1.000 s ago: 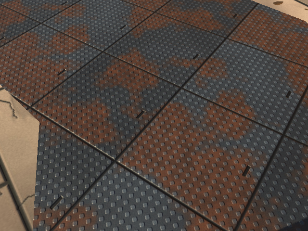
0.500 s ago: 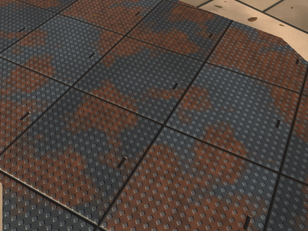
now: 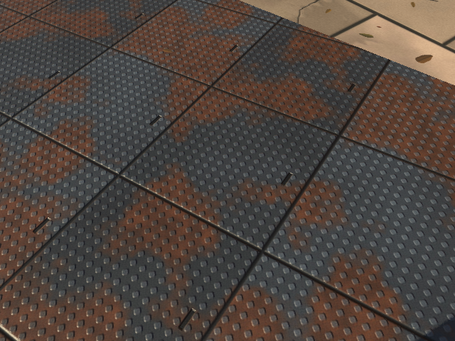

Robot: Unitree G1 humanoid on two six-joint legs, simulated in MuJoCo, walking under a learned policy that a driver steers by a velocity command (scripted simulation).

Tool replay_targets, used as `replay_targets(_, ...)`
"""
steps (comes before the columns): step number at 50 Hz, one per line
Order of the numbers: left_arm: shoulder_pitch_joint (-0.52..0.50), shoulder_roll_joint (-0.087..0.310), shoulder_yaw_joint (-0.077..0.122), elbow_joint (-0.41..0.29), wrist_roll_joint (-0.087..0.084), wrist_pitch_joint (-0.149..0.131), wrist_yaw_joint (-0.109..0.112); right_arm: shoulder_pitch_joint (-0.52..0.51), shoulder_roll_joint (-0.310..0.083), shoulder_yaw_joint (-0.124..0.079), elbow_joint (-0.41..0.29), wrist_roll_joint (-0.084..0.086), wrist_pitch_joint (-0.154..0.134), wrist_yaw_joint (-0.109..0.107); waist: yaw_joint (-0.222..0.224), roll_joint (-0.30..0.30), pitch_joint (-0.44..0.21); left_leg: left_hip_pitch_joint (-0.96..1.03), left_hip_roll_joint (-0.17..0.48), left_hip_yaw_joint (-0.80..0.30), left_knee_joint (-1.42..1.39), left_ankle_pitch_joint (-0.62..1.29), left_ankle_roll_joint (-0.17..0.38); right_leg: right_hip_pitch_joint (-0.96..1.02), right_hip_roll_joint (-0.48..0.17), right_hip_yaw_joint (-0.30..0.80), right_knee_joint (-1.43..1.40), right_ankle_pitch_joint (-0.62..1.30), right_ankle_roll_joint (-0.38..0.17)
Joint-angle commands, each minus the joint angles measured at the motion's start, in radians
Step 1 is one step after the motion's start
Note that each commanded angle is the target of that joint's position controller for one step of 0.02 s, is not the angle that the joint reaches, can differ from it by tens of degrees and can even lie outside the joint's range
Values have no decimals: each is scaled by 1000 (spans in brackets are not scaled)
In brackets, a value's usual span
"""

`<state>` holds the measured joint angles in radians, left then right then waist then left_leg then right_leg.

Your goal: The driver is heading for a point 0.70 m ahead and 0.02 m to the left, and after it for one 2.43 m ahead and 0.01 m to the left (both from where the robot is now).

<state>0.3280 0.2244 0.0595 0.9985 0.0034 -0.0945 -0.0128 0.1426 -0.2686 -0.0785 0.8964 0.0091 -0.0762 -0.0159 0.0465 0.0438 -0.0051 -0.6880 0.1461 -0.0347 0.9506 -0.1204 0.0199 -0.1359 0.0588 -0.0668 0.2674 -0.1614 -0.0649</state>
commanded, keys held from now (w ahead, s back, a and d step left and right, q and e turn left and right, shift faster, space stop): w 1.00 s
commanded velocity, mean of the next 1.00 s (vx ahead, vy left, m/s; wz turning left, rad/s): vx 0.50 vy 0.00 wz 0.00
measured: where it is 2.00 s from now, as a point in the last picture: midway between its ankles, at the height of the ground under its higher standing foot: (244, 198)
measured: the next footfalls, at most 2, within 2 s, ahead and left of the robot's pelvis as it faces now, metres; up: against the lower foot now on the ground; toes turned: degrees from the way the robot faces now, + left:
left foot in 0.26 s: +0.34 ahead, +0.16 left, +0.00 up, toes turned +3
right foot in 0.82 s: +0.65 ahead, -0.08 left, +0.00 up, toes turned -2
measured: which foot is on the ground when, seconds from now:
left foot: up 0.00-0.24, down 0.26-0.84, up 0.86-1.00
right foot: down 0.00-0.28, up 0.30-0.80, down 0.82-1.00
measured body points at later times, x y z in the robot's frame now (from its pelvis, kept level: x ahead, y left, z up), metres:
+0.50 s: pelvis +0.29 +0.08 +0.00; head +0.31 +0.09 +0.45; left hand +0.39 +0.35 -0.13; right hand +0.33 -0.19 -0.14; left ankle +0.30 +0.16 -0.75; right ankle +0.32 -0.09 -0.67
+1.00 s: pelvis +0.57 +0.00 -0.01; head +0.60 -0.01 +0.44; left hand +0.65 +0.27 -0.13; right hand +0.64 -0.27 -0.15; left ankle +0.52 +0.15 -0.66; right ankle +0.61 -0.08 -0.75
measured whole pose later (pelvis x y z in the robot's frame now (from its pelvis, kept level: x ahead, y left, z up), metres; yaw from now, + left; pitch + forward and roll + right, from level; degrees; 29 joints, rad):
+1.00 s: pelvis +0.57 +0.00 -0.01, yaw +0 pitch +1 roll +0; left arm 0.21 0.24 0.07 0.94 0.00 -0.09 -0.03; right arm 0.24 -0.27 -0.07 0.95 0.02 -0.09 -0.01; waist 0.01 0.04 0.03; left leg -0.49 0.08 -0.02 1.16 -0.33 0.05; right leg -0.29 0.04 -0.07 0.42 -0.15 -0.07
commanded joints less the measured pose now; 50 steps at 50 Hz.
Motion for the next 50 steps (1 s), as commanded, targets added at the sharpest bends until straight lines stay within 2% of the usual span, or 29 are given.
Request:
replay_targets(1,-23,155,26,-54,-7,-11,17,-34,-32,-5,-54,-3,-7,6,-26,-97,36,-14,2,2,-166,169,-14,-16,-252,150,-155,199,-143)
replay_targets(6,71,168,29,-19,-19,2,21,-193,-19,11,-101,10,-15,30,31,-97,83,1,-44,39,-366,223,-7,89,-270,120,-137,166,-130)
replay_targets(9,95,178,37,0,-22,18,26,-235,-33,13,-130,13,-23,50,27,-107,95,-9,-57,35,-423,135,22,193,-320,132,-76,225,-118)
replay_targets(11,70,194,43,-3,-24,27,29,-182,-65,3,-125,14,-29,56,-16,-130,61,92,-87,54,-446,61,50,225,-332,129,-5,390,-97)
replay_targets(12,44,200,45,-9,-25,32,29,-98,-92,-11,-104,11,-31,54,-68,-140,7,223,-123,86,-460,48,70,219,-313,106,91,562,-81)
replay_targets(13,30,179,37,-15,-23,36,29,68,-138,-37,-51,7,-30,49,-143,-122,-91,453,-144,100,-463,71,100,159,-259,66,281,641,-53)
replay_targets(14,41,145,20,-39,-5,35,29,255,-214,-58,-14,-7,-28,38,-197,-10,-244,776,36,-107,-430,92,166,-60,-196,19,600,375,-17)
replay_targets(15,163,6,-18,-43,-7,11,18,303,-271,-67,10,-8,-24,44,-125,259,-362,1083,249,-602,-568,-120,325,-455,2,51,939,-316,42)
replay_targets(16,105,107,3,-33,-30,-14,11,295,-177,-39,1,0,-25,45,-158,178,-357,1079,235,-677,-636,-221,299,-569,-38,189,1065,-412,25)
replay_targets(17,10,157,16,-64,-51,-29,8,209,-135,-26,-13,3,-27,40,-150,131,-214,960,205,-523,-644,-176,252,-640,-90,172,1086,-338,8)
replay_targets(18,-47,156,16,-75,-48,-33,14,133,-116,-18,-32,-3,-28,39,-123,38,-137,811,170,-403,-666,-71,229,-611,-143,144,1046,-244,5)
replay_targets(19,-88,150,25,-79,-28,-25,22,77,-81,-8,-35,-14,-30,45,-94,-19,-64,668,122,-309,-703,16,202,-564,-175,133,978,-181,1)
replay_targets(20,-47,131,28,-75,-28,-12,24,55,-74,-3,-35,-25,-34,45,-49,42,-66,597,116,-266,-728,59,210,-498,-202,146,943,-141,2)
replay_targets(22,-19,99,26,-65,-25,12,25,68,-63,-2,-21,-17,-40,47,-29,36,-42,529,94,-204,-779,82,221,-456,-216,141,876,-125,14)
replay_targets(23,-37,90,26,-70,-24,19,27,79,-80,-5,-13,-16,-41,42,-24,24,-24,511,89,-180,-800,82,223,-471,-221,134,839,-101,21)
replay_targets(27,-176,91,28,-117,-7,22,24,140,-114,-12,11,-12,-34,18,-51,0,24,540,76,-107,-838,132,212,-574,-220,123,619,106,55)
replay_targets(31,-307,70,17,-152,-13,14,11,197,-120,-11,34,-1,-28,9,-92,10,54,560,40,-29,-847,123,177,-530,-176,79,400,266,57)
replay_targets(36,-426,77,7,-202,-24,4,-14,271,-131,-19,80,7,-8,6,-124,19,94,709,98,-29,-787,143,170,-553,-150,72,277,206,34)
replay_targets(39,-375,116,19,-204,-26,-6,-26,246,-152,-28,83,10,5,0,-74,47,59,768,125,-30,-694,335,143,-444,-116,50,238,97,-6)
replay_targets(40,-290,141,33,-181,-23,-8,-25,220,-156,-29,78,13,10,-1,-21,57,6,760,103,-6,-597,506,126,-310,-81,17,220,88,-25)
replay_targets(41,-122,188,59,-127,-19,-7,-19,209,-134,-20,72,11,14,-1,52,39,-94,695,49,35,-409,580,98,-76,-62,6,221,108,-55)
replay_targets(42,68,266,81,-88,-6,-6,-9,220,-101,-3,47,-8,14,-2,106,-79,-247,476,-16,84,-85,306,58,243,-248,222,249,124,-123)
replay_targets(43,115,318,87,-66,-7,-1,-14,339,31,33,43,-7,-10,9,33,-342,-358,85,-210,46,243,-388,-1,537,-453,710,111,-88,-278)
replay_targets(44,103,227,60,-74,-17,-1,-15,277,-69,13,51,16,-34,16,68,-256,-338,-30,-167,-88,372,-463,17,522,-435,775,43,-210,-253)
replay_targets(45,16,184,47,-91,-19,-4,-11,185,-115,0,22,37,-48,20,58,-212,-200,-101,-115,-70,390,-382,34,403,-406,624,32,-176,-207)
replay_targets(46,-62,162,38,-110,-12,-6,-10,132,-115,0,11,34,-52,13,30,-123,-125,-69,-60,-41,348,-284,38,255,-370,509,8,-81,-182)
replay_targets(47,-118,127,28,-116,1,-7,-15,93,-110,-8,8,15,-45,5,1,-73,-55,-21,-28,-31,283,-218,42,114,-325,418,-28,2,-155)
replay_targets(48,-139,118,23,-116,12,-11,-16,131,-93,-11,11,15,-32,4,-41,-128,-56,45,-2,-43,250,-177,40,42,-318,377,-54,48,-162)
replay_targets(50,-125,112,21,-102,3,-17,-17,157,-61,-9,18,11,-9,2,-62,-124,-35,88,14,-39,184,-158,29,-24,-297,313,-103,84,-172)
Keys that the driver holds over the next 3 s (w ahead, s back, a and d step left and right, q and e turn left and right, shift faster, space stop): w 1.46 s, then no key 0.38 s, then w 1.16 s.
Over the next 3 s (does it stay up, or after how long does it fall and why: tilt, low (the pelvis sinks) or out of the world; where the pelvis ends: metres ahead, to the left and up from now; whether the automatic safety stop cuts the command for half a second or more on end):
stays up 1.47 0.04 0.00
